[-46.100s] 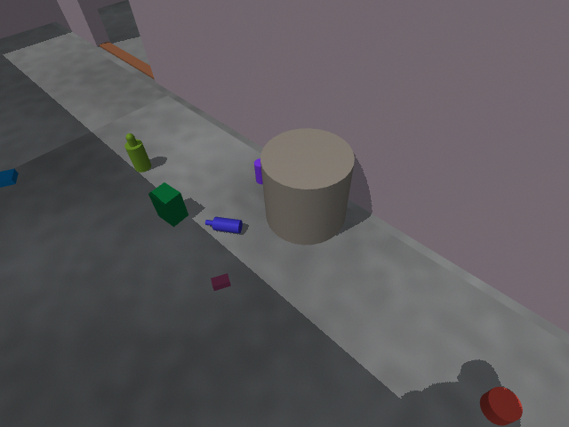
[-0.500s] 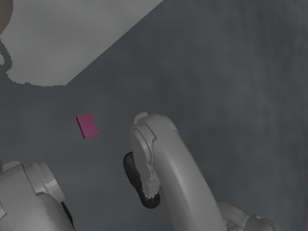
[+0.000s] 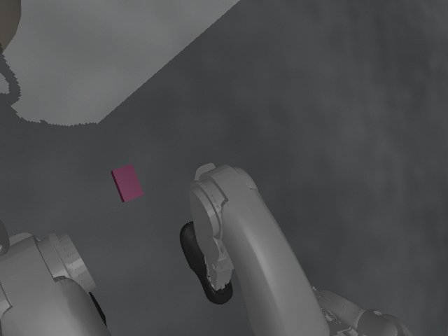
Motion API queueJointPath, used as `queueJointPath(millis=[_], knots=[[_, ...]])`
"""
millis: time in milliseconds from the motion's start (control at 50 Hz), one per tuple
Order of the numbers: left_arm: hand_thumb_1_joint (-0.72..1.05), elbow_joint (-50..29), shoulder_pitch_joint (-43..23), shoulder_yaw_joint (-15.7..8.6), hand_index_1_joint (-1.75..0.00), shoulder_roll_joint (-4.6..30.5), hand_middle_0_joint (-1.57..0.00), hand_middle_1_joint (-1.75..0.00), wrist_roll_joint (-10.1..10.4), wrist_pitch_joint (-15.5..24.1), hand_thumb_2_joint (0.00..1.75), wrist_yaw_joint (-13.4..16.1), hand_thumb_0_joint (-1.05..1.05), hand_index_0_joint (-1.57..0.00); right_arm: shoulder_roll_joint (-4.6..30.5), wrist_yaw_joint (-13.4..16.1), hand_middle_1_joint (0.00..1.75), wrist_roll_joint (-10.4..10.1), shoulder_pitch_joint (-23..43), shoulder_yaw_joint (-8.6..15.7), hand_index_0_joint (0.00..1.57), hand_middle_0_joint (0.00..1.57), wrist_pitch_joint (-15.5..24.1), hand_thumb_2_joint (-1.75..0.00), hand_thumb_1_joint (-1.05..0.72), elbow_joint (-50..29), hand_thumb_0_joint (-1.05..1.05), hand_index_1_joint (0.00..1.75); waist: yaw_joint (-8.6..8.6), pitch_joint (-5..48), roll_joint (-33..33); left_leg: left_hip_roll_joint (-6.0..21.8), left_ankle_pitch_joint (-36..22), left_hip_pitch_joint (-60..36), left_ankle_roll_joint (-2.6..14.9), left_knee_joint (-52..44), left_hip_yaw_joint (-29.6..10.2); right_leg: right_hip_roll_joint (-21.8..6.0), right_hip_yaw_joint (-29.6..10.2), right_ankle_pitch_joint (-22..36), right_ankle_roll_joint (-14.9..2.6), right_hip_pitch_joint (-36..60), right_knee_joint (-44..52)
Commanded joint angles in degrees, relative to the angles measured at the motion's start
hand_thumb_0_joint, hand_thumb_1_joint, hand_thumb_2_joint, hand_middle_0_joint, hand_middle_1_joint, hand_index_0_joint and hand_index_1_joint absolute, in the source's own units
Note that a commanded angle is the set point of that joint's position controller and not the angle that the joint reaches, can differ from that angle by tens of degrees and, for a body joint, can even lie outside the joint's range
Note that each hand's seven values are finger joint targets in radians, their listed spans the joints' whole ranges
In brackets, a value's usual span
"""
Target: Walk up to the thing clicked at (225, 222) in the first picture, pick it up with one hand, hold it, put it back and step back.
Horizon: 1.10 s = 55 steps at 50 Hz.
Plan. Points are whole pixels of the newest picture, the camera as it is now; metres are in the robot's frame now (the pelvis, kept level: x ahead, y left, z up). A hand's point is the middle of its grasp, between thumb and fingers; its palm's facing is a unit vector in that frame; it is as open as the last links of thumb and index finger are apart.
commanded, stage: close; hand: left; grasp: from above
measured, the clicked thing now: out of the picture +0.40 +0.32 -0.28
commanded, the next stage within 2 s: settle in 0.14 s
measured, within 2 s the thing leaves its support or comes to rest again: leaves its support in 0.64 s
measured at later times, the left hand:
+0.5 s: hand out of the picture +0.40 +0.30 -0.25, palm faces -0.01 -0.49 -0.87, open 8.7 cm
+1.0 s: hand out of the picture +0.40 +0.30 -0.18, palm faces -0.03 -0.47 -0.88, open 8.7 cm
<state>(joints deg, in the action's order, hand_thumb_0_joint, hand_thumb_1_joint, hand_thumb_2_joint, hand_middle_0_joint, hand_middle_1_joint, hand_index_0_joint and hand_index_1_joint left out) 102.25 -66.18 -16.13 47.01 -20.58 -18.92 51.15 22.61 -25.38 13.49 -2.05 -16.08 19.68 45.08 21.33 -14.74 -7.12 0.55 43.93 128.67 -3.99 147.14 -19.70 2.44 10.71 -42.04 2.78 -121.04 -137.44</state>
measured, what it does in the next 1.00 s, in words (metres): stands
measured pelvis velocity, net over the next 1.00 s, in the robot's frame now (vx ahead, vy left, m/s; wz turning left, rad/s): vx -0.01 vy -0.01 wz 0.04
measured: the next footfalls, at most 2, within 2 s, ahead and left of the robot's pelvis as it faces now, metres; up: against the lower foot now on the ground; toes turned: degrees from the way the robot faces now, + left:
none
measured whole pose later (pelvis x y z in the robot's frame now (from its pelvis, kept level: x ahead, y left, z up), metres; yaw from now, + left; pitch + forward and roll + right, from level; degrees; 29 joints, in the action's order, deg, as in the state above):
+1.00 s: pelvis -0.01 -0.01 +0.02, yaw +2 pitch +27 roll -11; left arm 92.6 -67.4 -19.4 37.9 -24.9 -29.7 48.0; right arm 21.5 -26.4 9.7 -2.7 -8.8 16.3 49.1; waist 17.9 -9.0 -2.0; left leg 2.0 40.1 128.7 -2.9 140.3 -14.7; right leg 1.9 7.6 -38.6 2.4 -122.8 -133.1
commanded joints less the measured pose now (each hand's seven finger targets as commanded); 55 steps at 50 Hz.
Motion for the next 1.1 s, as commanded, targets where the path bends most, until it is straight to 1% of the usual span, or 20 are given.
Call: queueJointPath(millis=[0,140,180,220,260,400,420,500,580,600,660,700,760,800,820,840,860,940,1000,1080], knots=[[0.32,-4.3,-12.0,1.1,-0.33,3.4,-0.82,-0.29,-0.7,0.4,0.45,1.6,0.0,-0.78,19.3,-0.1,0.3,-0.4,-10.2,4.9,0.2,0.2,0.0,-0.9,-0.89,2.0,0.0,0.3,5.59,35.8,23.7,1.1,-10.7,-25.5,5.2,-14.2,8.3,1.0,7.6,18.4,-3.42,18.4,13.0],[0.31,-5.2,-13.4,2.2,-0.34,2.0,-0.82,-0.29,-0.9,0.4,0.48,1.3,0.0,-0.77,19.2,-0.4,0.3,-0.3,-10.3,5.3,0.2,0.2,-0.2,-0.9,-0.88,2.6,0.0,0.3,6.08,35.3,25.3,1.0,-11.3,-26.1,4.95,-14.8,7.7,0.4,7.8,18.6,-3.42,17.7,11.6],[0.35,-4.9,-13.3,2.4,-0.34,1.8,-0.84,-0.29,-1.9,0.4,0.47,1.5,0.0,-0.8,18.8,-0.3,0.3,-0.1,-10.8,5.2,0.2,0.2,-0.4,-0.9,-0.88,2.5,0.0,0.3,6.33,36.4,24.7,1.0,-11.4,-26.3,5.06,-14.6,7.7,0.6,7.6,18.9,-3.58,18.0,12.2],[0.37,-5.2,-14.7,2.7,-0.37,0.5,-0.86,-0.32,-0.7,0.4,0.52,1.5,0.0,-0.82,19.2,-0.6,0.3,0.0,-10.1,5.4,0.2,0.2,-0.3,-0.9,-0.88,2.4,0.0,0.3,6.45,36.5,24.9,0.9,-12.4,-27.1,4.76,-14.6,7.6,0.4,7.9,19.6,-3.37,17.9,11.6],[0.38,-4.2,-13.8,2.2,-0.4,1.6,-0.9,-0.36,-1.6,0.4,0.49,1.9,0.0,-0.86,19.4,-0.5,0.3,0.0,-11.4,5.3,0.2,0.2,-0.1,-0.9,-0.91,2.5,0.0,0.3,6.55,37.7,24.0,0.9,-12.9,-26.2,5.11,-13.9,8.2,0.9,7.1,20.6,-3.33,19.0,12.9],[0.46,-6.0,-13.6,0.5,-0.42,1.8,-0.94,-0.38,1.1,0.1,0.51,3.7,0.0,-0.91,19.0,-0.9,0.3,0.1,-10.7,5.6,0.2,0.2,-0.4,-0.9,-0.91,2.6,0.0,0.3,5.47,37.4,24.9,0.8,-11.5,-27.9,5.49,-13.9,8.3,-0.2,7.5,18.9,-3.55,19.2,11.5],[0.48,-6.0,-13.4,0.8,-0.42,1.8,-0.96,-0.39,0.3,0.0,0.5,3.9,0.0,-0.93,19.2,-1.0,0.3,-0.1,-11.6,5.8,0.2,0.2,-0.5,-0.9,-0.91,2.7,0.0,0.3,5.42,38.2,26.2,0.9,-11.7,-27.6,5.27,-14.2,8.4,0.0,7.1,19.3,-3.78,19.4,11.7],[0.49,-9.8,-16.1,1.2,-0.43,1.5,-0.95,-0.4,0.8,-0.8,0.51,2.5,0.0,-0.92,17.9,-1.0,0.3,0.0,-9.9,5.6,0.2,0.2,-0.9,-0.9,-0.91,3.0,0.0,0.3,4.9,39.2,27.2,0.9,-13.5,-27.6,4.86,-14.5,9.8,-0.5,6.7,21.3,-3.22,19.7,11.8],[0.5,-15.1,-18.0,1.1,-0.44,3.5,-0.94,-0.42,-1.2,-2.9,0.49,1.6,0.0,-0.92,17.9,-1.0,0.3,-0.7,-10.5,6.7,0.2,0.2,-1.2,-0.9,-0.9,4.1,0.0,0.3,3.06,42.1,30.6,1.3,-15.2,-29.8,4.38,-16.1,10.3,-1.0,6.0,23.4,-3.14,20.8,11.9],[0.49,-16.0,-17.4,0.7,-0.43,3.9,-0.93,-0.41,-2.7,-3.4,0.47,1.8,0.0,-0.91,18.0,-1.1,0.3,-1.1,-12.3,7.3,0.2,0.2,-1.7,-0.9,-0.9,4.1,0.0,0.3,2.46,44.8,31.3,1.5,-17.0,-30.9,4.34,-16.2,10.6,-0.5,5.3,25.1,-3.32,22.0,12.5],[0.51,-18.7,-17.7,-2.3,-0.38,6.8,-0.93,-0.37,-4.8,-5.3,0.42,2.3,0.0,-0.93,18.2,-1.2,0.3,-1.8,-10.9,8.4,0.2,0.2,-2.8,-0.9,-0.89,1.8,0.0,0.3,1.28,47.8,31.0,1.6,-18.9,-29.8,4.43,-16.3,11.6,-0.6,4.3,27.6,-3.1,24.1,13.3],[0.53,-18.0,-17.0,-1.6,-0.37,4.5,-0.93,-0.37,-6.2,-6.7,0.39,1.7,0.0,-0.94,17.4,-1.5,0.3,-2.2,-11.8,9.2,0.2,0.2,-3.7,-0.9,-0.9,3.0,0.0,0.3,1.19,48.1,31.1,1.6,-18.9,-28.5,4.48,-16.7,12.4,-0.4,4.0,27.8,-3.17,23.3,13.7],[0.56,-18.8,-17.4,-0.2,-0.42,0.4,-0.96,-0.41,-6.1,-8.3,0.47,-0.3,0.0,-0.95,16.8,-2.0,0.3,-3.2,-13.8,10.0,0.2,0.2,-4.0,-0.89,-0.89,2.6,0.0,0.3,1.59,51.2,29.6,1.8,-20.6,-30.7,4.17,-17.4,11.9,0.3,4.0,29.1,-2.79,22.5,14.7],[0.62,-18.6,-17.3,-1.1,-0.41,1.1,-1.01,-0.4,-6.4,-9.0,0.49,-0.3,0.0,-1.01,17.6,-1.9,0.3,-3.8,-15.3,10.9,0.2,0.2,-3.9,-0.89,-0.89,3.0,0.0,0.3,1.18,52.5,28.7,2.1,-19.9,-30.6,4.04,-18.3,11.5,0.6,3.8,28.3,-2.62,22.1,15.9],[0.66,-18.8,-18.1,0.3,-0.42,-0.3,-1.05,-0.41,-7.1,-9.5,0.5,-0.4,0.0,-1.04,17.5,-1.9,0.3,-3.8,-16.7,11.4,0.2,0.2,-4.2,-0.89,-0.89,5.5,0.0,0.3,1.12,52.1,28.5,2.1,-18.9,-29.6,3.89,-19.0,11.9,0.8,3.5,27.9,-2.51,22.3,16.7],[0.69,-18.2,-18.5,-0.3,-0.42,0.0,-1.08,-0.41,-7.1,-9.7,0.55,-0.1,0.0,-1.07,17.3,-1.9,0.3,-4.2,-17.2,11.5,0.2,0.2,-4.1,-0.89,-0.89,5.0,0.0,0.3,1.15,52.3,27.5,2.1,-18.4,-29.7,3.91,-19.3,11.4,0.8,3.5,27.0,-2.49,22.0,16.7],[0.72,-17.5,-20.0,0.4,-0.41,-0.8,-1.11,-0.39,-6.6,-10.1,0.56,-0.2,0.0,-1.09,16.8,-1.9,0.3,-3.8,-15.8,11.3,0.2,0.2,-4.1,-0.89,-0.88,5.8,0.0,0.3,1.92,49.1,26.6,2.0,-16.2,-28.9,4.11,-19.4,10.9,0.4,3.8,25.1,-2.39,19.9,16.4],[0.76,-17.2,-22.7,-1.4,-0.38,2.5,-1.17,-0.35,-6.6,-10.3,0.59,-0.5,0.0,-1.14,16.5,-1.0,0.3,-4.0,-14.9,11.8,0.2,0.2,-3.8,-0.89,-0.88,6.9,0.0,0.3,1.98,45.4,24.4,1.7,-9.2,-26.1,4.6,-21.0,10.8,0.4,2.5,16.8,-2.43,17.4,18.6],[0.77,-17.4,-24.2,-2.0,-0.34,4.3,-1.15,-0.32,-7.3,-10.0,0.51,-1.1,0.0,-1.13,15.8,-0.6,0.3,-3.9,-13.9,11.7,0.2,0.2,-3.7,-0.89,-0.88,7.9,0.0,0.3,1.22,45.2,25.7,1.7,-8.0,-25.8,4.63,-21.4,11.5,0.3,2.0,14.6,-2.71,16.1,19.1],[0.82,-15.2,-24.7,-2.4,-0.33,7.3,-1.19,-0.31,-11.5,-9.6,0.52,-1.9,0.0,-1.17,15.4,0.1,0.3,-3.6,-14.6,12.3,0.2,0.2,-3.8,-0.89,-0.87,9.2,0.0,0.3,0.38,46.6,26.8,1.9,-8.3,-25.5,4.36,-21.7,12.6,0.9,0.9,13.3,-2.73,16.8,20.6]])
